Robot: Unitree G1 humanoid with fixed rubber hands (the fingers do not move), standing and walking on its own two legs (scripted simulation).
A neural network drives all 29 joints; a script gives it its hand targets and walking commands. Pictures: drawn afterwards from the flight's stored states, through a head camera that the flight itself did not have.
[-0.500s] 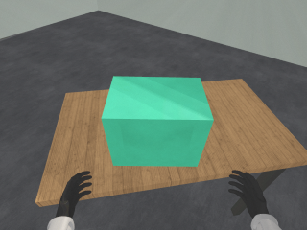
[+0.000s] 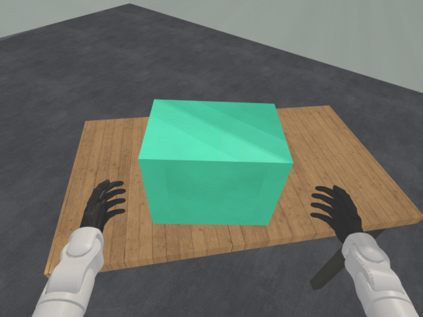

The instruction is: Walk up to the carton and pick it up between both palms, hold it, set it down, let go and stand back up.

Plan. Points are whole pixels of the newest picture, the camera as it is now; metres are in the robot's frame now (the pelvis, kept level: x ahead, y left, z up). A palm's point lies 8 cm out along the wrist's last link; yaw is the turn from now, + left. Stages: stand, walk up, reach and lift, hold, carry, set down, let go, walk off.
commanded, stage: reach and lift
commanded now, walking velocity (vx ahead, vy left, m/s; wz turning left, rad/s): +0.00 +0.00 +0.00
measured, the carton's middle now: (212, 164) +0.48 +0.00 +0.01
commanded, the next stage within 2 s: none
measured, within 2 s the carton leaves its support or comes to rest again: neither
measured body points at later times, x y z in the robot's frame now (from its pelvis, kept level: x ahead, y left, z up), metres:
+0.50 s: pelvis +0.01 +0.00 +0.00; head +0.03 +0.00 +0.45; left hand +0.38 +0.22 +0.09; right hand +0.38 -0.27 +0.09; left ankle +0.00 +0.13 -0.75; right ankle -0.01 -0.10 -0.75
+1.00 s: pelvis -0.01 +0.00 +0.00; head +0.03 +0.01 +0.44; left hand +0.44 +0.23 +0.15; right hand +0.43 -0.27 +0.15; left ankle +0.00 +0.13 -0.75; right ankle -0.01 -0.10 -0.75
